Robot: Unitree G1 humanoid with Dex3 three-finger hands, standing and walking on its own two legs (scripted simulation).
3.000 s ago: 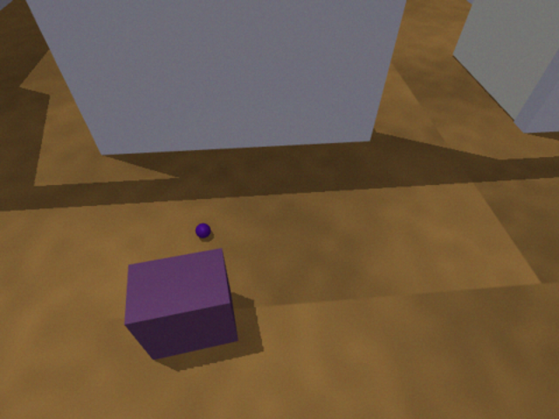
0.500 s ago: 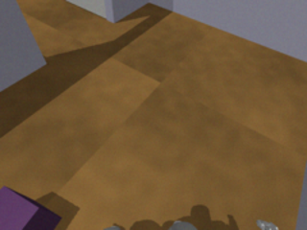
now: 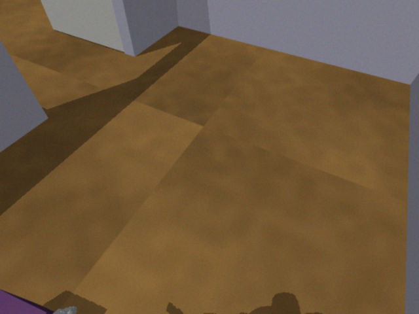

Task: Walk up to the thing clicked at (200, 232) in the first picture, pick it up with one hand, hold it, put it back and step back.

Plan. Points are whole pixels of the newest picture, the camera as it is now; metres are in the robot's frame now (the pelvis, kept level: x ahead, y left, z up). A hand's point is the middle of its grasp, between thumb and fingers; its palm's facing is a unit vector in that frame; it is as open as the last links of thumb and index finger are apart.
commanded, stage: walk up
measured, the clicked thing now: out of the picture +0.31 +1.02 -0.72
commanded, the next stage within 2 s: stand in 0.34 s
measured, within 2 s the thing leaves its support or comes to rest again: neither
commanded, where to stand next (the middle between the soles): +0.08 +0.02 m, yaw +0 degrees
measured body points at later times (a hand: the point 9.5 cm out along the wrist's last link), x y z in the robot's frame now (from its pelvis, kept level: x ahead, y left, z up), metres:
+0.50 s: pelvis +0.00 +0.01 +0.02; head +0.02 +0.00 +0.47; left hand +0.09 +0.31 -0.11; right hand +0.07 -0.30 -0.12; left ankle +0.01 +0.14 -0.72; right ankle +0.03 -0.13 -0.72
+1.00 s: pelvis +0.01 +0.01 +0.03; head +0.02 +0.01 +0.47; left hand +0.07 +0.31 -0.11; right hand +0.09 -0.30 -0.11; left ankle +0.01 +0.14 -0.72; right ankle +0.03 -0.13 -0.72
